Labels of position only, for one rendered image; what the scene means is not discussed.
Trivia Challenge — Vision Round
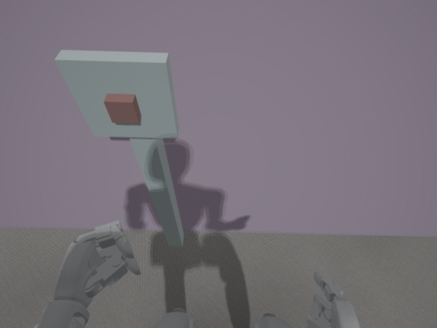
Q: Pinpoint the robot right hand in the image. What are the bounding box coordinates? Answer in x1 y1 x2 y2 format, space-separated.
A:
307 272 360 328

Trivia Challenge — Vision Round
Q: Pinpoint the button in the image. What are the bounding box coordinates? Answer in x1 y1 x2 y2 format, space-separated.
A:
104 94 141 124

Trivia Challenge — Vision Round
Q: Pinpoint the panel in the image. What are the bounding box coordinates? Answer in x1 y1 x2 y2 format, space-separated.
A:
55 50 184 247

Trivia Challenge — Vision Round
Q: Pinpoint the robot left hand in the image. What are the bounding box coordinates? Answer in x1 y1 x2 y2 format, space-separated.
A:
54 221 141 308

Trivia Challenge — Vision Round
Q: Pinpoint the left robot forearm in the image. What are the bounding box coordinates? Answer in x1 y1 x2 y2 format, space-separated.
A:
33 299 89 328

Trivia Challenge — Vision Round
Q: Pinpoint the left robot thigh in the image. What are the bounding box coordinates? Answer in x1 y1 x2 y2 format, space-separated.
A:
154 312 195 328

